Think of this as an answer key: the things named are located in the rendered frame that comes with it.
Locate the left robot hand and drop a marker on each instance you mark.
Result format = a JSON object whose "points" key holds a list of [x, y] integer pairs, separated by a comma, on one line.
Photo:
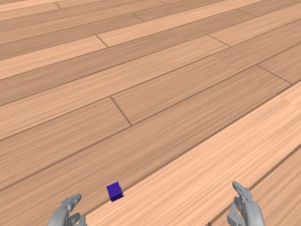
{"points": [[60, 217]]}

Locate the cube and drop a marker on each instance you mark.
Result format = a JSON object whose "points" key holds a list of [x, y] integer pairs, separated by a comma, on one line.
{"points": [[114, 191]]}

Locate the right robot hand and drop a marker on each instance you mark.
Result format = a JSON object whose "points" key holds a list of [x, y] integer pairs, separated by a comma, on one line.
{"points": [[250, 211]]}

